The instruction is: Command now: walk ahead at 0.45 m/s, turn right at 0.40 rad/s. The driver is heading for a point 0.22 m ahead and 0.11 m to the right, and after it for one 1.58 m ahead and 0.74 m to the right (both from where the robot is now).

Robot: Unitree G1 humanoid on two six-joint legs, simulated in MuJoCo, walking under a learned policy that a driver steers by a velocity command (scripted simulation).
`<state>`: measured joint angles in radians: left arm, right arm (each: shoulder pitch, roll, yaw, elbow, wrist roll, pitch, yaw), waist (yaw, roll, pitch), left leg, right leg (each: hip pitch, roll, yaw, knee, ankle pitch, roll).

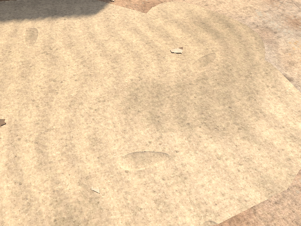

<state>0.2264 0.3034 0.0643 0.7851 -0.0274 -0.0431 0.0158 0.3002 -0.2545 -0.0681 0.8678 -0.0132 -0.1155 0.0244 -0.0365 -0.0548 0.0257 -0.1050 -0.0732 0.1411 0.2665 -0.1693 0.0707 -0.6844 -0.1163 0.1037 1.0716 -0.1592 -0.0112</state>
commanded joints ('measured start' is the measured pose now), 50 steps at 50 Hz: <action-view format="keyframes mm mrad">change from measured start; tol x32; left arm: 1 28 33 6 -51 6 -9 -9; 50 -102 63 28 -301 10 96 -9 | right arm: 1 -105 -121 -19 -65 -3 -20 -13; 50 -132 -211 -43 -205 2 129 -69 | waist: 1 46 90 44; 15 110 -43 -479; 50 -21 242 -89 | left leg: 1 -89 268 -85 -162 281 124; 11 133 295 37 345 790 21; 14 -517 -41 -166 1202 -566 -127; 15 -548 34 -276 1219 -470 -107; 35 -208 37 -224 220 -76 -96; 38 -60 461 -671 9 206 166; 50 57 360 -229 68 326 150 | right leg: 1 16 -16 19 -143 178 9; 11 292 143 -179 -529 93 -85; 14 992 -293 624 -595 807 -454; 20 441 -54 252 -742 366 -262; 33 422 2 390 -716 -21 -192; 38 49 294 59 -198 -473 -9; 43 27 184 14 185 -254 94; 50 116 94 -94 -147 -245 114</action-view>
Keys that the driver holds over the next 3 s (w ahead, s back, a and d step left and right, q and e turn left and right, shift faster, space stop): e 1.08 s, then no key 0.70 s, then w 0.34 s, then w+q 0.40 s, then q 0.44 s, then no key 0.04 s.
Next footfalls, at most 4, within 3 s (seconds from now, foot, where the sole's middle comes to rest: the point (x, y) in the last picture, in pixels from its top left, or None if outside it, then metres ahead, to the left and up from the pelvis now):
0.24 right None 0.30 -0.14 -0.78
0.72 left None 0.34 0.08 -0.78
1.16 right None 0.18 -0.13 -0.78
1.54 left None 0.33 0.05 -0.78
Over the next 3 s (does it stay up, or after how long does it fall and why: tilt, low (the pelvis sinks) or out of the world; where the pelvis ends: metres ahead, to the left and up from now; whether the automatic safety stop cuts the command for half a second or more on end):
stays up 0.60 -0.29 -0.02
